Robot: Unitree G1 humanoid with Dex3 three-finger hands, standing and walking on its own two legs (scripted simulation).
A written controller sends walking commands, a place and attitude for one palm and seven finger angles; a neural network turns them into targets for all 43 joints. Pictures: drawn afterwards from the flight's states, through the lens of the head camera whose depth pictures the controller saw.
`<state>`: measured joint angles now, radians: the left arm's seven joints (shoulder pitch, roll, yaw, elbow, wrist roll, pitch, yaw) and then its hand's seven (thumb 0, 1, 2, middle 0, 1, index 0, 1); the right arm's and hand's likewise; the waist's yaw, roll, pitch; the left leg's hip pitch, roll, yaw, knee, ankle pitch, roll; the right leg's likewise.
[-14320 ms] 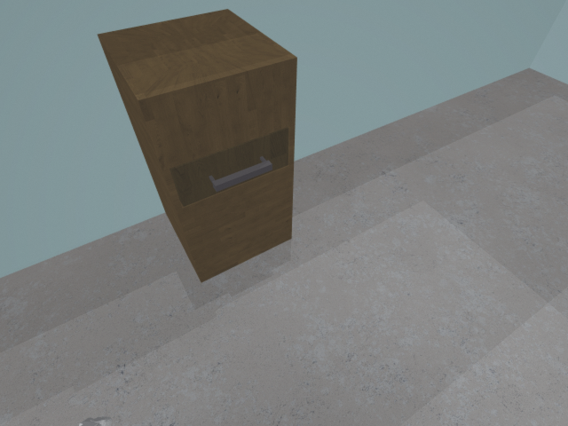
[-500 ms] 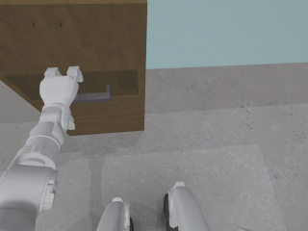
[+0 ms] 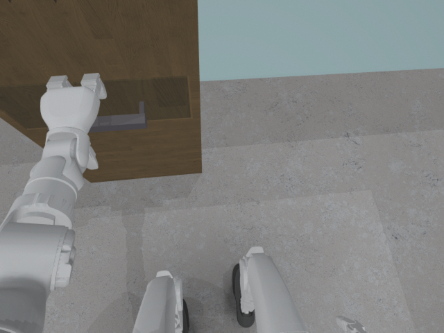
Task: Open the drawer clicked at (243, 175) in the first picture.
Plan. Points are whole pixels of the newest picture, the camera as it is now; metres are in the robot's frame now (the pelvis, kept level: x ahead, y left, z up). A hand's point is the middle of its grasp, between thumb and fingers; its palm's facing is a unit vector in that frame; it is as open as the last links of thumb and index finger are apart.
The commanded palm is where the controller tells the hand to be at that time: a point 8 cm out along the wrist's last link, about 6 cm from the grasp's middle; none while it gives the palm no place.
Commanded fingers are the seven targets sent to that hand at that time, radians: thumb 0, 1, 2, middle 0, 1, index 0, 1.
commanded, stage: move the hooked fingers above the handle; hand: left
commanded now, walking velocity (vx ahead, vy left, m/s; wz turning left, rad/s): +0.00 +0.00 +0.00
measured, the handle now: (99, 116) +0.56 +0.21 -0.10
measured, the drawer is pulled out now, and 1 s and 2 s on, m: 0.00 0.00 0.00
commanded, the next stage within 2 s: lower the fingers behind the handle in 0.32 s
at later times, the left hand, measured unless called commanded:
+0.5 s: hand (82, 125) +0.51 +0.22 -0.05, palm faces -0.06 -0.02 -1.00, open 13.7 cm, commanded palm +0.50 +0.21 +0.00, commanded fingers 0.00 -0.50 0.30 -0.30 -1.20 -0.30 -1.20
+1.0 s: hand (92, 133) +0.51 +0.21 -0.09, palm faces -0.04 -0.03 -1.00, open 13.8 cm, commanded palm +0.50 +0.20 -0.04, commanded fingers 0.00 -0.50 0.30 -0.30 -1.20 -0.30 -1.20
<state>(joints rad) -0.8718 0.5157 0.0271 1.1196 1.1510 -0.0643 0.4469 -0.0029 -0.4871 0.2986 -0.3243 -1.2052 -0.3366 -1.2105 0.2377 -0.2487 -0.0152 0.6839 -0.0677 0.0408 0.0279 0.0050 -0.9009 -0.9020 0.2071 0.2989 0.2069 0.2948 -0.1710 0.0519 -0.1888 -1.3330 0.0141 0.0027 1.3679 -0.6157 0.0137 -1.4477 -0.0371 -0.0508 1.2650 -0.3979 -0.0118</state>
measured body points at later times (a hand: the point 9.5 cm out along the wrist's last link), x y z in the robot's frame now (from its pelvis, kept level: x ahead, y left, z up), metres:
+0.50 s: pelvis +0.00 +0.01 +0.00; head +0.19 +0.02 +0.41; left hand +0.51 +0.22 +0.00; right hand +0.04 -0.26 -0.13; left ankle +0.00 +0.11 -0.60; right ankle +0.09 -0.12 -0.60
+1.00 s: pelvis +0.00 +0.01 -0.03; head +0.20 +0.02 +0.38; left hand +0.51 +0.21 -0.04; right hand +0.04 -0.26 -0.16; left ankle +0.00 +0.11 -0.60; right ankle +0.09 -0.12 -0.60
